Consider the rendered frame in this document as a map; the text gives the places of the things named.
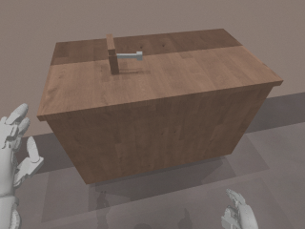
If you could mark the right robot hand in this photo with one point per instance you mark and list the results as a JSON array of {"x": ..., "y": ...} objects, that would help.
[{"x": 240, "y": 218}]

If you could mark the left robot forearm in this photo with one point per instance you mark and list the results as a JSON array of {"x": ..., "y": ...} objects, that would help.
[{"x": 9, "y": 217}]

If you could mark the counter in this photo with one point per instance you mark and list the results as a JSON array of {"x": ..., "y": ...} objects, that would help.
[{"x": 191, "y": 97}]

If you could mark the left robot hand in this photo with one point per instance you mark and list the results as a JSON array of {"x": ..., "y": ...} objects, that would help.
[{"x": 11, "y": 131}]

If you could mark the tap lever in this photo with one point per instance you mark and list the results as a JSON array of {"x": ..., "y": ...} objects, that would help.
[{"x": 137, "y": 55}]

